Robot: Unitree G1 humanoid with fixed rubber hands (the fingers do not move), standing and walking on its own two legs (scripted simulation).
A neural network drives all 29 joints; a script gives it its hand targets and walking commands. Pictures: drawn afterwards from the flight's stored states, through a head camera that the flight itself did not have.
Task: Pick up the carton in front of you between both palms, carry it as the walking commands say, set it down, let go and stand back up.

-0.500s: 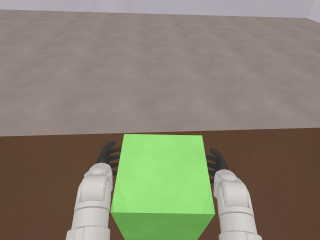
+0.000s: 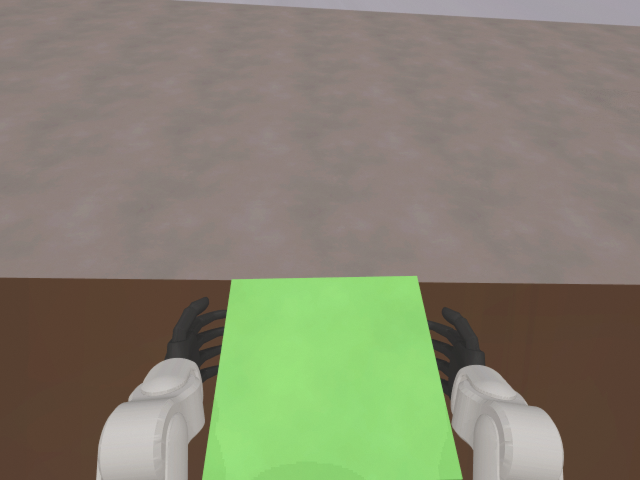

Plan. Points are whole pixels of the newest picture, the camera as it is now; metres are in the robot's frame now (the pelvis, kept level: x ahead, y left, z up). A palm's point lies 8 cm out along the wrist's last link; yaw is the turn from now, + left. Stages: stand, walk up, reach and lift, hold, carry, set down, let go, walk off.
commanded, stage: carry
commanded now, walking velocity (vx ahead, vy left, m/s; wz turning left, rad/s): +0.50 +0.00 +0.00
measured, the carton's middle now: (326, 404) +0.24 +0.00 +0.02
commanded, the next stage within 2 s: none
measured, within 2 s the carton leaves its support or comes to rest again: neither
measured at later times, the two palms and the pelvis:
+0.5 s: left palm (236, 191) +0.55 +0.16 +0.10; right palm (418, 207) +0.54 -0.14 +0.10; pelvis +0.31 +0.02 +0.00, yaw -2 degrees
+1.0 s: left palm (260, 110) +0.90 +0.17 +0.09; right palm (388, 119) +0.90 -0.13 +0.08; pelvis +0.65 +0.01 -0.02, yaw +0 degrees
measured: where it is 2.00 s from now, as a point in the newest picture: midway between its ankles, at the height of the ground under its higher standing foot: (313, 269)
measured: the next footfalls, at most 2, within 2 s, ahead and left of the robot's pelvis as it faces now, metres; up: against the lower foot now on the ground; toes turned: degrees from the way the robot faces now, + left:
left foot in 0.10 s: +0.21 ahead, +0.12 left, +0.00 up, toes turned +10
right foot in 0.56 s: +0.52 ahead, -0.10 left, +0.00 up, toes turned -13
